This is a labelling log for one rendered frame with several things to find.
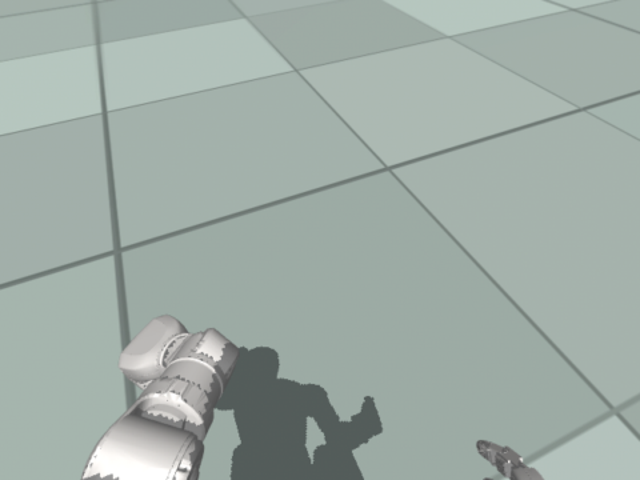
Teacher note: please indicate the left robot arm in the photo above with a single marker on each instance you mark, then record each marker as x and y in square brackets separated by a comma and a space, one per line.
[160, 437]

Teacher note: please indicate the left robot hand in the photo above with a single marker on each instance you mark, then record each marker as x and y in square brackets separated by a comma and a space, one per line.
[138, 361]

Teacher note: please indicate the right robot hand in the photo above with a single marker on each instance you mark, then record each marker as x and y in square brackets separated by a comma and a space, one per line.
[507, 461]

